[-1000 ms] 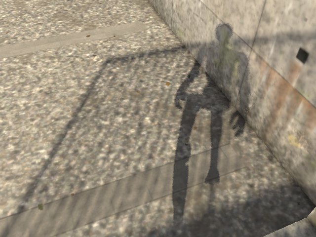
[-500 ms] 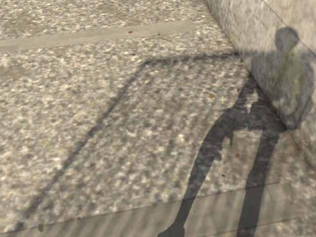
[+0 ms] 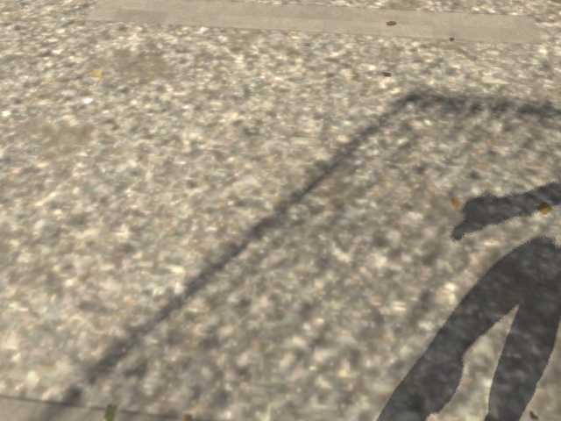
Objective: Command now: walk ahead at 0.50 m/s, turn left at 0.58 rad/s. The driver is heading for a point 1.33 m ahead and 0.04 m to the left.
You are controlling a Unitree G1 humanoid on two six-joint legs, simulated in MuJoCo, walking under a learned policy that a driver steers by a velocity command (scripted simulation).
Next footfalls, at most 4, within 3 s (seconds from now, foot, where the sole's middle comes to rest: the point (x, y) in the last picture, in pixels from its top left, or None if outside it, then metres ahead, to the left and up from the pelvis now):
0.14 right None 0.25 -0.18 -0.77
0.64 left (223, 407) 0.49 0.18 -0.77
1.06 right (300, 330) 0.68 0.00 -0.77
2.48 left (175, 254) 0.92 0.34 -0.77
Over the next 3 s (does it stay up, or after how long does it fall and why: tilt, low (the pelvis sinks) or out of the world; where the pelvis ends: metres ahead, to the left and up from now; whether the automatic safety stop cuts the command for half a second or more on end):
stays up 1.05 0.22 -0.01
